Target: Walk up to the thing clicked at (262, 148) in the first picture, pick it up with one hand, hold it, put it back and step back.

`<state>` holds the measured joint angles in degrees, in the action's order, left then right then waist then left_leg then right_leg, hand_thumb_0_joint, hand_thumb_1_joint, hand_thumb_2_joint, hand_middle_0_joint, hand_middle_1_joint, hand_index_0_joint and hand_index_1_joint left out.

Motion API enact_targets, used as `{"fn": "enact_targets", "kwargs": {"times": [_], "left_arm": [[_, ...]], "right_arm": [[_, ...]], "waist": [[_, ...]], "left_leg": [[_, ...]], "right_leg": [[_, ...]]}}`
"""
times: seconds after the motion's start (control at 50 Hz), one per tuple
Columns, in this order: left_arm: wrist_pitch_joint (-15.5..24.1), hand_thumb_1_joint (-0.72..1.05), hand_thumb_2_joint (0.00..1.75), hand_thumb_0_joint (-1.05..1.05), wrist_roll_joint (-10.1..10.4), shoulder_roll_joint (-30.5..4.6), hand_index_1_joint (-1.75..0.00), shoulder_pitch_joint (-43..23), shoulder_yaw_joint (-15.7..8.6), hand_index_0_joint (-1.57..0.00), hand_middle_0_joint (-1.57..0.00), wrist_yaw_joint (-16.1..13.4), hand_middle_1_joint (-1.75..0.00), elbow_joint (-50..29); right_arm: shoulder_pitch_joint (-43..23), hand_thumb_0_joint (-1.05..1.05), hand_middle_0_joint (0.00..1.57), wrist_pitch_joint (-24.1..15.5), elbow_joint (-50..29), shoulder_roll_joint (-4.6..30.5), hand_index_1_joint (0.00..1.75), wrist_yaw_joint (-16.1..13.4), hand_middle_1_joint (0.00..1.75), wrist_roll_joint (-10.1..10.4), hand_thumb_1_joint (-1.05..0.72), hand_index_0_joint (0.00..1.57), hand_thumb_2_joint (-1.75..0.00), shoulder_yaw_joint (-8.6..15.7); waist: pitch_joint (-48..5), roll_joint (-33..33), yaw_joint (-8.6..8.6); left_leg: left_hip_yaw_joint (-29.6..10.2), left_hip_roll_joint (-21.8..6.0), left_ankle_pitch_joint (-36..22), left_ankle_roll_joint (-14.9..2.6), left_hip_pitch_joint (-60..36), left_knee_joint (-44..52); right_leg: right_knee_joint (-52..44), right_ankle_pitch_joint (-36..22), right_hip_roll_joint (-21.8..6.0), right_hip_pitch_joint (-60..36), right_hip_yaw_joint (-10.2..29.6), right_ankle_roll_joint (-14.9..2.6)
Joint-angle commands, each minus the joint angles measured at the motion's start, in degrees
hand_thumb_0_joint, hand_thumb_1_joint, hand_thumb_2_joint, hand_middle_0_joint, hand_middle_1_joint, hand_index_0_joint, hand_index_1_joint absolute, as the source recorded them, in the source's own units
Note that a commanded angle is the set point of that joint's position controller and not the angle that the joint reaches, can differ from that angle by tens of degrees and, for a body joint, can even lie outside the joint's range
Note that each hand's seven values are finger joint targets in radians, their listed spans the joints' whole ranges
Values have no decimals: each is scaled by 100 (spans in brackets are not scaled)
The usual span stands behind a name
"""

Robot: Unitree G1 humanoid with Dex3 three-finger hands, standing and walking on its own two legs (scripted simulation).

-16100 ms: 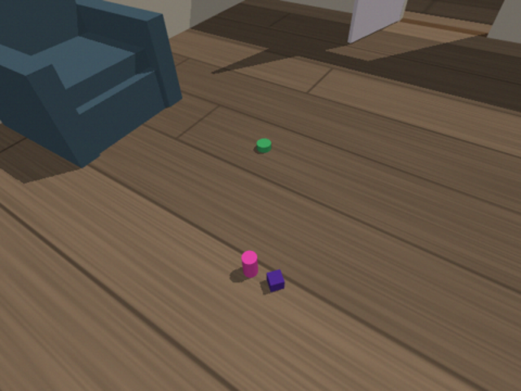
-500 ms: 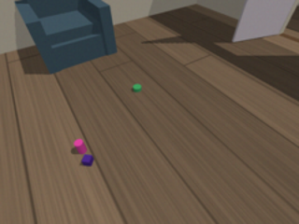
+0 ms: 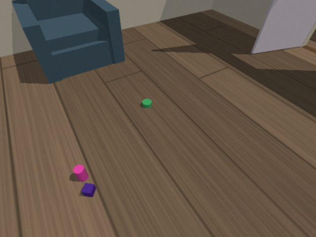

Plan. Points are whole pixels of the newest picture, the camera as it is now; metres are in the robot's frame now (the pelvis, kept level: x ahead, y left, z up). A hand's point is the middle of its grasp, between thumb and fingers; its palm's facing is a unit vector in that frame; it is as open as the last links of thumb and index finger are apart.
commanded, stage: walk up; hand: left
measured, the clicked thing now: (147, 103) +1.39 +0.16 -0.75
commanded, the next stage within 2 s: none
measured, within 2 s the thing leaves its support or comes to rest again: neither
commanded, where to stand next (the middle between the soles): +0.98 -0.06 m, yaw -1 degrees
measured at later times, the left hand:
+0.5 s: hand (104, 189) +0.29 +0.20 -0.11, palm faces +0.00 -0.91 -0.42, open 7.4 cm
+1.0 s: hand (113, 134) +0.53 +0.22 -0.14, palm faces -0.03 -0.95 -0.32, open 7.4 cm
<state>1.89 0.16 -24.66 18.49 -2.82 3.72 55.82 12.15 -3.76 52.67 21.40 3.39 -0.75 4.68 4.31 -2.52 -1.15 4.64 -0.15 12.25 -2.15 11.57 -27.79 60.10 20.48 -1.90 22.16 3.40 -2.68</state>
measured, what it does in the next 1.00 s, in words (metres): walks ahead: right foot, then left foot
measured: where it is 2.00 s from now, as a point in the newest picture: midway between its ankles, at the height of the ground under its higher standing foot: (173, 155)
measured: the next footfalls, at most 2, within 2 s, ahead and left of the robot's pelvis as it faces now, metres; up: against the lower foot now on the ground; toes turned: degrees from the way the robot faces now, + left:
right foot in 0.26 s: +0.27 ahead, -0.18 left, +0.00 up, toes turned -7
left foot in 0.74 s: +0.53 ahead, +0.04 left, +0.00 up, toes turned +4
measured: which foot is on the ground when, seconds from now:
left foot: down 0.00-0.30, up 0.32-0.72, down 0.74-1.00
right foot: up 0.00-0.24, down 0.26-0.78, up 0.80-1.00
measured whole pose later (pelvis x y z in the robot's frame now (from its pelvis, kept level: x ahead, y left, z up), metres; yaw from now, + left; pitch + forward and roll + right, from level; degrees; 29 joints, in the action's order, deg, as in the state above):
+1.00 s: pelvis +0.47 -0.05 +0.01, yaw +0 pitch -3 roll -1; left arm 2.7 0.7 -24.7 17.4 -2.3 2.6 49.5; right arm 15.8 -4.7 48.2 20.8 2.4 -0.2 2.8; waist 5.2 -3.0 0.5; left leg 4.7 0.5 12.1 -3.5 9.3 -24.6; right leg 59.5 15.3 -2.5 27.2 4.8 -1.7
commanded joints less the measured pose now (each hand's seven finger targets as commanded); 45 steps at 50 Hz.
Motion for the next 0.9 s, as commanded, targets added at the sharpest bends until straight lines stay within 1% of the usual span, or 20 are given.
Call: {"fn": "enact_targets", "kwargs": {"times": [0.0,0.16,0.24,0.26,0.28,0.3,0.34,0.36,0.42,0.46,0.52,0.64,0.68,0.72,0.74,0.76,0.78,0.8,0.84,0.88], "left_arm": [[120,90,90,0,-74,-1178,-30,237,-343,-20,-20,88,-30,-360],[190,90,90,0,-122,-1058,-30,-441,-439,-20,-20,211,-30,-637],[350,90,90,0,-161,-1304,-30,435,-585,-20,-20,57,-30,-362],[421,90,90,0,-188,-1665,-30,1023,-727,-20,-20,-46,-30,-285],[468,90,90,0,-156,-2032,-30,1022,-749,-20,-20,-113,-30,-415],[444,90,90,0,-68,-2126,-30,833,-734,-20,-20,-128,-30,-453],[423,90,90,0,36,-1743,-30,480,-618,-20,-20,-191,-30,-589],[442,90,90,0,42,-1551,-30,190,-545,-20,-20,-220,-30,-636],[503,90,90,0,36,-1309,-30,-61,-442,-20,-20,-231,-30,-747],[535,90,90,0,2,-1291,-30,41,-442,-20,-20,-231,-30,-874],[518,90,90,0,-38,-1335,-30,193,-498,-20,-20,-240,-30,-933],[417,90,90,0,-77,-1430,-30,116,-491,-20,-20,-239,-30,-1018],[404,90,90,0,-71,-1509,-30,-24,-486,-20,-20,-266,-30,-1071],[362,90,90,0,-55,-1229,-30,-41,-360,-20,-20,-290,-30,-1137],[331,90,90,0,26,-825,-30,363,-209,-20,-20,-292,-30,-1140],[286,90,90,0,98,-716,-30,728,-220,-20,-20,-291,-30,-1112],[231,90,90,0,29,-1319,-30,598,-300,-20,-20,-362,-30,-999],[264,90,90,0,2,-1398,-30,324,-261,-20,-20,-347,-30,-969],[261,90,90,0,64,-1165,-30,441,-242,-20,-20,-262,-30,-791],[195,90,90,0,101,-1064,-30,580,-248,-20,-20,-201,-30,-762]], "right_arm": [[-113,0,20,-250,-548,1602,30,-60,30,35,-90,20,-90,384],[-113,0,20,-239,-631,1757,30,-36,30,11,-90,20,-90,407],[268,0,20,-165,-655,1371,30,-70,30,-21,-90,20,-90,245],[668,0,20,-157,-663,983,30,-67,30,2,-90,20,-90,92],[842,0,20,-146,-749,865,30,-70,30,70,-90,20,-90,19],[494,0,20,-92,-649,1432,30,-156,30,25,-90,20,-90,136],[212,0,20,-99,-506,1511,30,-170,30,119,-90,20,-90,172],[392,0,20,-67,-396,1413,30,-141,30,186,-90,20,-90,159],[779,0,20,43,-277,1213,30,-23,30,122,-90,20,-90,126],[527,0,20,89,-377,1166,30,28,30,82,-90,20,-90,133],[-118,0,20,99,-635,1150,30,79,30,29,-90,20,-90,141],[-551,0,20,6,-819,1060,30,165,30,-26,-90,20,-90,163],[-190,0,20,13,-756,1129,30,142,30,-50,-90,20,-90,227],[1064,0,20,-51,-402,1488,30,65,30,-152,-90,20,-90,380],[1659,0,20,-85,-352,1901,30,-26,30,-239,-90,20,-90,543],[1469,0,20,-112,-569,2141,30,-91,30,-152,-90,20,-90,566],[1203,0,20,-101,-632,2168,30,-95,30,68,-90,20,-90,608],[1002,0,20,-85,-667,1931,30,-123,30,125,-90,20,-90,535],[544,0,20,-136,-752,1530,30,-185,30,141,-90,20,-90,295],[517,0,20,-203,-726,1426,30,-189,30,154,-90,20,-90,240]], "waist": [[416,960,3],[219,1023,15],[-668,-266,-428],[-1084,-1450,-632],[-887,-1881,-487],[-650,-1268,-585],[-158,-451,-381],[-76,-453,-161],[-54,-761,74],[-36,-613,10],[123,-359,-182],[-80,-335,-240],[-142,-228,39],[-807,683,674],[-1250,1827,837],[-1276,2122,625],[-1303,1477,619],[-885,1044,557],[-261,685,222],[-128,887,120]], "left_leg": [[-1351,-1497,1759,-900,411,2127],[-837,-1402,1641,-805,467,1737],[-188,-884,-344,-506,516,-1029],[143,-379,132,-267,1204,-2686],[-100,310,1616,28,2514,-3681],[-506,22,1747,24,2766,-4198],[-1219,-277,1013,11,2539,-4280],[-1257,-343,705,-25,2232,-4010],[-942,-244,85,35,1706,-3356],[-874,-215,-58,175,2012,-2940],[-753,-198,-199,277,2283,-1947],[-221,-377,-747,3,1216,-524],[-262,-380,-623,-169,671,-482],[-317,-147,-182,-459,-1085,-248],[-1779,-1064,805,-769,-2058,227],[-4412,-2254,1400,-1249,-2591,963],[-4627,-2437,1489,-1567,-2405,1151],[-3975,-2254,761,-1414,-1788,1171],[-2178,-1635,-562,-562,-616,1240],[-1514,-1407,-1179,-547,-311,1349]], "right_leg": [[-965,-581,-486,577,-59,277],[-2389,-1509,-483,-266,-527,182],[-3106,-638,-109,-2163,-698,-6],[-3708,477,-725,-2926,321,-133],[-4527,642,-1992,-3331,2826,-588],[-4679,454,-2392,-3007,3456,-1087],[-4606,-829,-1985,-2081,2232,-911],[-4563,-1064,-1603,-1731,1409,-574],[-4582,-1838,-1032,-1258,125,-417],[-4629,-2224,-1132,-1535,-65,-667],[-4679,-2476,-1161,-1837,-237,-600],[-4267,-2281,-1316,-1828,-418,-673],[-3993,-2310,-1454,-1589,-301,-701],[-1858,-2781,-856,-967,-766,-467],[-186,-1674,-264,129,-995,-208],[740,1025,682,1440,-554,0],[1082,1083,212,1436,32,-164],[1211,751,90,1419,197,-129],[568,-96,-107,760,540,-73],[253,-339,-120,536,284,30]]}}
